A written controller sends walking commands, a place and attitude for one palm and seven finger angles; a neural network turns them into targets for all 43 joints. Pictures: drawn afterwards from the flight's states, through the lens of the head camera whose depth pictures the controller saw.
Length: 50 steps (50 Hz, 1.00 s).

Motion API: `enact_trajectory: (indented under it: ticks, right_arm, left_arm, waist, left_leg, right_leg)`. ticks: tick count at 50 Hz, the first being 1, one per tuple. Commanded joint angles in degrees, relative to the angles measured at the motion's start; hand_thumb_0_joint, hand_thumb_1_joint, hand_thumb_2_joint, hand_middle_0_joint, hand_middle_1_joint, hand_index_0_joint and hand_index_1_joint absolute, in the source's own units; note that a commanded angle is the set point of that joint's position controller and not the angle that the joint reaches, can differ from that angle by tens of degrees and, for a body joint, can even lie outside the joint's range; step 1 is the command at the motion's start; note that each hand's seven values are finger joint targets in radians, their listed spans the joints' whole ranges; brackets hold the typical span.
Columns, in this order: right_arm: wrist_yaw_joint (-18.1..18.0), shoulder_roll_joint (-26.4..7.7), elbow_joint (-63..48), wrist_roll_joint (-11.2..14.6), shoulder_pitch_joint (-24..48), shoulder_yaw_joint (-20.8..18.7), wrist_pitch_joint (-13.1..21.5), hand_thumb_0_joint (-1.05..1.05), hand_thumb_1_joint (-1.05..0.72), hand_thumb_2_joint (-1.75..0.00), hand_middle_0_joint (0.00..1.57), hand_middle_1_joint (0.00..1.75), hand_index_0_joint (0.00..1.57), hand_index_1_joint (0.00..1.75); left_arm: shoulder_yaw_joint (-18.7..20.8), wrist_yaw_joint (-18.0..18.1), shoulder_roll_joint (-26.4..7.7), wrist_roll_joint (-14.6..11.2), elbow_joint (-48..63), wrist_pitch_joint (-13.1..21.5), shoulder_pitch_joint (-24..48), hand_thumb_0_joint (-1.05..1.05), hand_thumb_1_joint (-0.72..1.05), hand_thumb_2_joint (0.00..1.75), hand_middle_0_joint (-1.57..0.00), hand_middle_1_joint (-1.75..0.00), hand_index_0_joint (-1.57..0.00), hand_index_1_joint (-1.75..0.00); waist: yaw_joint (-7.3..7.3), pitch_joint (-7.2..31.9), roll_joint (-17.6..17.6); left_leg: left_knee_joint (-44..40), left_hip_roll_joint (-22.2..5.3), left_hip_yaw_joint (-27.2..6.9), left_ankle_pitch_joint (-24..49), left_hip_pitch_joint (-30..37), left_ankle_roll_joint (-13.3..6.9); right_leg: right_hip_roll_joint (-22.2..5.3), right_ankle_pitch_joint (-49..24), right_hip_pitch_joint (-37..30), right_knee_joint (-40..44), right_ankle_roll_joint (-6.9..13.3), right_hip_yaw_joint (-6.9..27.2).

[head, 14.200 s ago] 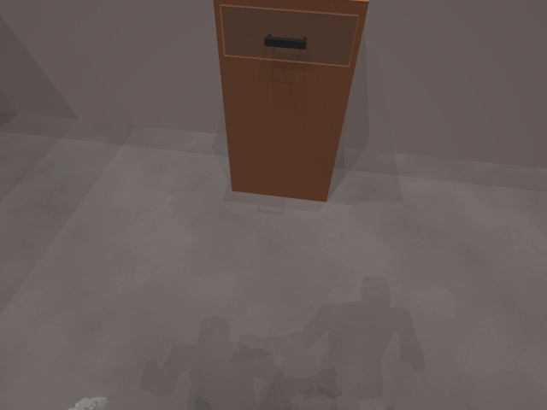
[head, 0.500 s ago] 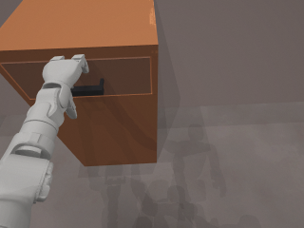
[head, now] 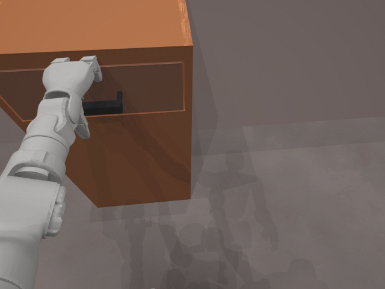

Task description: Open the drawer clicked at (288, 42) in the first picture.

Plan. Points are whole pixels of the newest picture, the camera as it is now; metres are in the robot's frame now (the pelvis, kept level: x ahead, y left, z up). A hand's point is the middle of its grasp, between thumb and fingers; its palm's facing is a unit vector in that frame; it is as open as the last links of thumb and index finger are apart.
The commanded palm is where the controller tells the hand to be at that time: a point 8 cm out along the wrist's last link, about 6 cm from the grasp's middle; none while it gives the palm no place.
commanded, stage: move the hooked fingers above the handle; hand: left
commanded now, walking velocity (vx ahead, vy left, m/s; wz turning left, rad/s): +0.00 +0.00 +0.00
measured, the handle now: (94, 102) +0.55 +0.21 +0.04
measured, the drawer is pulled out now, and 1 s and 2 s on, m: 0.00 0.00 0.00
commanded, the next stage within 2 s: none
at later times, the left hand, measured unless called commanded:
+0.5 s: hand (81, 97) +0.51 +0.21 +0.10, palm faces -0.02 -0.02 -1.00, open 13.5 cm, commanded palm +0.51 +0.21 +0.15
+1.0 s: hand (81, 97) +0.51 +0.21 +0.10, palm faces -0.01 -0.01 -1.00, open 13.4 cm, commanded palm +0.52 +0.21 +0.15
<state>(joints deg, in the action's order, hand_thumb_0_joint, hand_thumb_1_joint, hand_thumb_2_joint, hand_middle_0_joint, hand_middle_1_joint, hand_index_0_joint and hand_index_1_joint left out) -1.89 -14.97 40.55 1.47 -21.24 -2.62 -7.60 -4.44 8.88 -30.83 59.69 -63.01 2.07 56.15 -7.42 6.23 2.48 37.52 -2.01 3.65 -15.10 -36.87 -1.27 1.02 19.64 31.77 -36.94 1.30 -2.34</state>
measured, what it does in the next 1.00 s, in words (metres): stands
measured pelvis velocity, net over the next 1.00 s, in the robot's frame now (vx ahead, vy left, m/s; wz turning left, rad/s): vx -0.02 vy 0.01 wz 0.00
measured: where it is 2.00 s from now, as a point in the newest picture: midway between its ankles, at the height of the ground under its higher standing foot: outside the picture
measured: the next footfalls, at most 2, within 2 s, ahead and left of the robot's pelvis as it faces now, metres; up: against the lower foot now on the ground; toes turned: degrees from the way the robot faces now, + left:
none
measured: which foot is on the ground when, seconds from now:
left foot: down 0.00-1.00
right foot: down 0.00-1.00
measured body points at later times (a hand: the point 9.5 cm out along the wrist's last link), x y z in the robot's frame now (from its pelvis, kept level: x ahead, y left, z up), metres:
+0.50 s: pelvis -0.01 +0.00 +0.00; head +0.07 +0.00 +0.44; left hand +0.50 +0.21 +0.16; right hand -0.01 -0.27 -0.13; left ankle +0.03 +0.11 -0.72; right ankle -0.03 -0.11 -0.72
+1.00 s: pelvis -0.02 +0.01 -0.01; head +0.06 +0.01 +0.43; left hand +0.50 +0.21 +0.16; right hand -0.04 -0.27 -0.13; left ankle +0.03 +0.11 -0.72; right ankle -0.03 -0.11 -0.72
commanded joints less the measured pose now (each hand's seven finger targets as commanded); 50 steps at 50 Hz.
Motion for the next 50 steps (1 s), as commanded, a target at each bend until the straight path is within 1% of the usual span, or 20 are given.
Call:
enact_trajectory:
  ticks: [1, 4, 5, 7, 11, 12, 15, 16, 20, 22, 23, 26, 30, 32, 38, 41, 42, 44, 45, 50]
  right_arm:
    - [-1.0, -9.4, -3.7, -0.1, -6.4, -2.9, 1.5, 0.00, -0.90, -0.90, 0.20, 0.30, 0.20, 0.30]
    - [-0.9, -9.4, -3.5, -0.2, -6.7, -2.8, 1.8, 0.00, -0.90, -0.90, 0.20, 0.30, 0.20, 0.30]
    - [-1.0, -9.5, -3.5, -0.2, -6.8, -2.8, 2.0, 0.00, -0.90, -0.90, 0.20, 0.30, 0.20, 0.30]
    - [-0.9, -9.3, -3.5, -0.3, -6.9, -2.9, 2.0, 0.00, -0.90, -0.90, 0.20, 0.30, 0.20, 0.30]
    - [-0.9, -9.4, -3.2, -0.3, -7.4, -2.9, 2.4, 0.00, -0.90, -0.90, 0.20, 0.30, 0.20, 0.30]
    - [-1.1, -9.7, -2.8, -0.2, -7.5, -2.8, 2.4, 0.00, -0.90, -0.90, 0.20, 0.30, 0.20, 0.30]
    - [-1.2, -9.5, -2.7, -0.3, -7.6, -2.6, 2.5, 0.00, -0.90, -0.90, 0.20, 0.30, 0.20, 0.30]
    - [-1.1, -9.5, -2.7, -0.1, -7.6, -2.5, 2.4, 0.00, -0.90, -0.90, 0.20, 0.30, 0.20, 0.30]
    - [-1.4, -9.7, -2.6, 0.0, -7.7, -2.1, 2.8, 0.00, -0.90, -0.90, 0.20, 0.30, 0.20, 0.30]
    - [-1.6, -9.7, -2.7, 0.2, -7.9, -2.0, 2.8, 0.00, -0.90, -0.90, 0.20, 0.30, 0.20, 0.30]
    - [-1.5, -9.7, -2.7, 0.2, -7.9, -1.9, 3.0, 0.00, -0.90, -0.90, 0.20, 0.30, 0.20, 0.30]
    - [-1.6, -9.7, -2.9, 0.1, -8.4, -2.0, 3.2, 0.00, -0.90, -0.90, 0.20, 0.30, 0.20, 0.30]
    - [-1.5, -9.5, -3.0, 0.1, -8.6, -2.0, 3.5, 0.00, -0.90, -0.90, 0.20, 0.30, 0.20, 0.30]
    - [-1.6, -9.7, -3.0, 0.1, -8.7, -2.0, 3.7, 0.00, -0.90, -0.90, 0.20, 0.30, 0.20, 0.30]
    - [-1.8, -9.6, -2.9, 0.2, -9.0, -1.9, 4.2, 0.00, -0.90, -0.90, 0.20, 0.30, 0.20, 0.30]
    - [-1.9, -9.7, -3.0, 0.2, -9.3, -1.9, 4.2, 0.00, -0.90, -0.90, 0.20, 0.30, 0.20, 0.30]
    - [-1.9, -9.6, -3.0, 0.2, -9.2, -1.7, 4.3, 0.00, -0.90, -0.90, 0.20, 0.30, 0.20, 0.30]
    - [-1.9, -9.7, -2.9, 0.2, -9.3, -1.8, 4.3, 0.00, -0.90, -0.90, 0.20, 0.30, 0.20, 0.30]
    - [-1.8, -9.6, -2.9, 0.2, -9.3, -1.8, 4.3, 0.00, -0.90, -0.90, 0.20, 0.30, 0.20, 0.30]
    - [-1.8, -9.6, -2.9, 0.1, -9.5, -1.7, 4.6, 0.00, -0.90, -0.90, 0.20, 0.30, 0.20, 0.30]
  left_arm:
    - [3.3, 2.5, -14.6, 0.5, 10.2, -0.7, 30.0, 0.00, -0.50, 0.30, -0.30, -1.20, -0.30, -1.20]
    - [1.7, 2.9, -12.8, 0.6, 9.5, -1.3, 31.9, 0.00, -0.50, 0.30, -0.30, -1.20, -0.30, -1.20]
    - [3.1, 2.9, -14.4, 0.8, 9.8, -1.1, 32.3, 0.00, -0.50, 0.30, -0.30, -1.20, -0.30, -1.20]
    - [1.6, 3.3, -12.8, 1.1, 10.6, -1.5, 33.5, 0.00, -0.50, 0.30, -0.30, -1.20, -0.30, -1.20]
    - [0.3, 3.3, -10.8, 0.4, 9.1, -2.3, 34.1, 0.00, -0.50, 0.30, -0.30, -1.20, -0.30, -1.20]
    - [3.2, 3.5, -14.6, 0.7, 7.8, -2.7, 33.6, 0.00, -0.50, 0.30, -0.30, -1.20, -0.30, -1.20]
    - [1.1, 3.0, -12.4, 0.5, 7.8, -2.9, 35.0, 0.00, -0.50, 0.30, -0.30, -1.20, -0.30, -1.20]
    - [1.5, 2.9, -13.3, 0.6, 7.5, -3.0, 34.9, 0.00, -0.50, 0.30, -0.30, -1.20, -0.30, -1.20]
    - [1.1, 2.5, -13.5, 0.5, 5.3, -3.3, 35.7, 0.00, -0.50, 0.30, -0.30, -1.20, -0.30, -1.20]
    - [1.5, 2.4, -14.8, 0.9, 4.8, -3.4, 36.1, 0.00, -0.50, 0.30, -0.30, -1.20, -0.30, -1.20]
    - [0.0, 2.3, -13.4, 0.8, 4.7, -3.5, 36.8, 0.00, -0.50, 0.30, -0.30, -1.20, -0.30, -1.20]
    - [1.7, 2.3, -15.3, 1.0, 5.2, -2.8, 36.9, 0.00, -0.50, 0.30, -0.30, -1.20, -0.30, -1.20]
    - [-0.2, 2.1, -12.6, 0.8, 5.4, -2.5, 37.6, 0.00, -0.50, 0.30, -0.30, -1.20, -0.30, -1.20]
    - [1.2, 2.4, -14.6, 1.0, 5.1, -2.6, 37.3, 0.00, -0.50, 0.30, -0.30, -1.20, -0.30, -1.20]
    - [-0.1, 2.2, -13.3, 0.9, 5.2, -2.8, 37.8, 0.00, -0.50, 0.30, -0.30, -1.20, -0.30, -1.20]
    - [2.4, 2.4, -16.4, 1.1, 4.9, -2.9, 37.1, 0.00, -0.50, 0.30, -0.30, -1.20, -0.30, -1.20]
    - [0.4, 2.3, -14.3, 0.9, 5.6, -3.0, 37.8, 0.00, -0.50, 0.30, -0.30, -1.20, -0.30, -1.20]
    - [2.0, 2.3, -16.0, 1.1, 4.8, -3.1, 37.2, 0.00, -0.50, 0.30, -0.30, -1.20, -0.30, -1.20]
    - [0.7, 2.2, -14.2, 0.8, 5.5, -3.0, 37.9, 0.00, -0.50, 0.30, -0.30, -1.20, -0.30, -1.20]
    - [0.5, 2.3, -13.8, 0.6, 5.3, -3.4, 38.2, 0.00, -0.50, 0.30, -0.30, -1.20, -0.30, -1.20]
  waist:
    - [-1.28, 19.8, 0.8]
    - [-2.11, 19.3, 0.7]
    - [-1.90, 20.1, -0.1]
    - [-2.14, 20.8, 2.4]
    - [-3.10, 20.3, 0.1]
    - [-2.61, 19.9, -0.1]
    - [-3.42, 20.2, -0.5]
    - [-3.05, 19.9, 1.5]
    - [-3.96, 17.5, -0.8]
    - [-3.91, 17.7, -0.2]
    - [-4.30, 17.3, 1.0]
    - [-3.72, 19.7, 1.3]
    - [-4.56, 18.6, 0.0]
    - [-4.18, 19.1, 1.1]
    - [-4.51, 19.0, 1.1]
    - [-4.05, 19.5, 0.4]
    - [-4.39, 19.5, 0.9]
    - [-3.99, 18.8, 0.7]
    - [-4.42, 19.0, 1.2]
    - [-4.62, 18.8, 0.3]
  left_leg:
    - [-1.8, 2.1, -2.5, 10.9, 17.8, -2.0]
    - [-1.9, 2.0, -3.0, 9.2, 18.1, -1.9]
    - [-1.5, 2.0, -3.1, 10.1, 18.1, -2.0]
    - [-1.3, 2.0, -3.1, 10.2, 19.4, -1.9]
    - [-1.3, 1.9, -3.4, 9.0, 19.1, -2.0]
    - [-1.2, 2.0, -3.2, 8.4, 17.8, -2.1]
    - [-1.1, 2.0, -3.3, 9.3, 17.9, -2.1]
    - [-1.2, 2.0, -3.3, 8.8, 17.8, -1.9]
    - [-1.3, 2.1, -3.3, 6.0, 15.3, -2.1]
    - [-1.2, 2.1, -3.2, 4.7, 14.7, -2.1]
    - [-1.3, 2.2, -3.1, 3.8, 14.7, -2.0]
    - [-0.8, 2.2, -3.2, 4.8, 14.8, -2.1]
    - [-0.4, 2.1, -3.6, 3.9, 14.4, -2.2]
    - [-0.3, 2.0, -3.5, 2.5, 14.1, -2.2]
    - [-0.1, 2.1, -3.4, 1.1, 13.1, -2.3]
    - [0.0, 2.0, -3.5, 1.1, 12.8, -2.4]
    - [0.0, 2.1, -3.3, 1.3, 12.9, -2.4]
    - [0.0, 2.0, -3.5, 1.3, 12.4, -2.3]
    - [0.0, 2.1, -3.5, 1.9, 13.0, -2.3]
    - [0.1, 2.0, -3.7, 1.3, 12.9, -2.3]
  right_leg:
    - [1.9, -11.0, -0.6, 5.6, -0.1, 1.9]
    - [2.0, -9.1, 1.3, 5.5, -0.2, 1.6]
    - [2.0, -9.7, 0.6, 5.3, -0.1, 1.6]
    - [2.1, -9.4, 2.2, 5.0, -0.1, 1.5]
    - [2.1, -8.7, 2.7, 5.5, -0.4, 1.5]
    - [2.0, -8.6, 2.2, 5.4, -0.3, 1.7]
    - [2.0, -9.2, 2.0, 5.4, -0.3, 1.5]
    - [1.9, -8.8, 2.5, 5.3, -0.3, 1.7]
    - [1.9, -7.1, 3.0, 5.7, -0.5, 1.7]
    - [1.8, -6.4, 3.4, 5.3, -0.6, 1.8]
    - [1.8, -5.7, 4.2, 5.4, -0.6, 1.8]
    - [1.8, -6.1, 3.5, 4.9, -0.5, 2.0]
    - [1.9, -5.4, 4.8, 4.9, -0.6, 1.8]
    - [1.9, -4.4, 5.3, 4.6, -0.6, 1.9]
    - [2.0, -3.5, 5.7, 4.6, -0.7, 2.0]
    - [2.0, -3.4, 5.2, 4.5, -0.7, 2.1]
    - [2.0, -3.8, 5.2, 4.5, -0.8, 2.1]
    - [2.1, -3.6, 5.4, 4.2, -0.6, 1.9]
    - [2.1, -3.9, 5.6, 4.4, -0.6, 2.0]
    - [2.2, -3.5, 6.0, 4.4, -0.7, 1.8]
